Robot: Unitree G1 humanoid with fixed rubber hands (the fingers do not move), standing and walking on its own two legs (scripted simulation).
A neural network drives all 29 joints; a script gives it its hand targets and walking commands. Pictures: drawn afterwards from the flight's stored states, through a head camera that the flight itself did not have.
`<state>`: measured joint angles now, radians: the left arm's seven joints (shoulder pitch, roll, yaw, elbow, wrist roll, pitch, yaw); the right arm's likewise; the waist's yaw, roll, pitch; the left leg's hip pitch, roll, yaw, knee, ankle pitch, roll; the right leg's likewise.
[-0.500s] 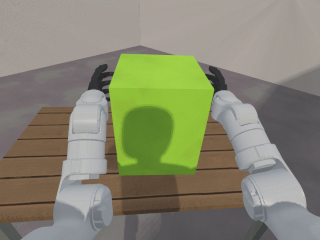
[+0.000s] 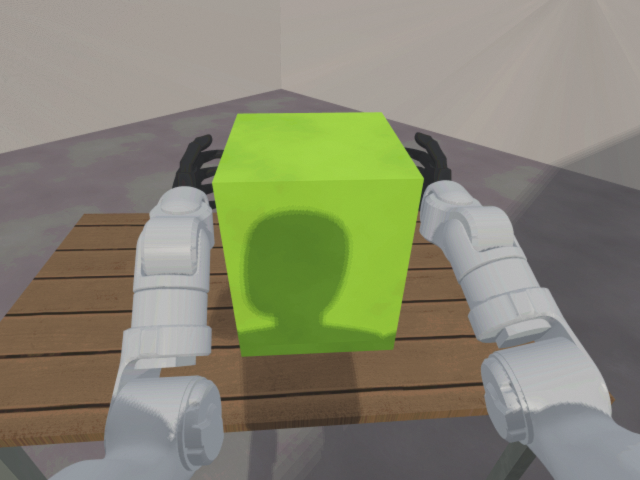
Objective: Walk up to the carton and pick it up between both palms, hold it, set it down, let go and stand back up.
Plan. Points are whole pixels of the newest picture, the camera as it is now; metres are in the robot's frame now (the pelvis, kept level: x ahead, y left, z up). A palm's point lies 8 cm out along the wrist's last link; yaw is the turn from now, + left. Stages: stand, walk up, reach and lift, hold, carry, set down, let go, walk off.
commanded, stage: hold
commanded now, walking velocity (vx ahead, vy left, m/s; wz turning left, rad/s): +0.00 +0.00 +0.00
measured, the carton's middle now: (314, 229) +0.39 +0.01 +0.19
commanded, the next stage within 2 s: none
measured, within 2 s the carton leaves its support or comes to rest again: neither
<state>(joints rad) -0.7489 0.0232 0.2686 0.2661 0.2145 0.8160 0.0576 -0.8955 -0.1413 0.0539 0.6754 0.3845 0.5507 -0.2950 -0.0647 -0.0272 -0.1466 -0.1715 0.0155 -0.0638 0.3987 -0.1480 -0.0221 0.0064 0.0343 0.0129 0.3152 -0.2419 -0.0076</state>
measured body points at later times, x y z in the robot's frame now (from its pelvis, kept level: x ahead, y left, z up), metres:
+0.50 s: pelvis +0.00 +0.00 +0.00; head -0.10 +0.02 +0.44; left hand +0.37 +0.16 +0.27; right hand +0.37 -0.14 +0.26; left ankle +0.05 +0.13 -0.74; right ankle -0.04 -0.12 -0.74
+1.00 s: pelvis +0.00 +0.00 +0.00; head -0.10 +0.03 +0.44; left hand +0.37 +0.16 +0.26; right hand +0.37 -0.14 +0.26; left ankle +0.05 +0.13 -0.74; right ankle -0.04 -0.12 -0.74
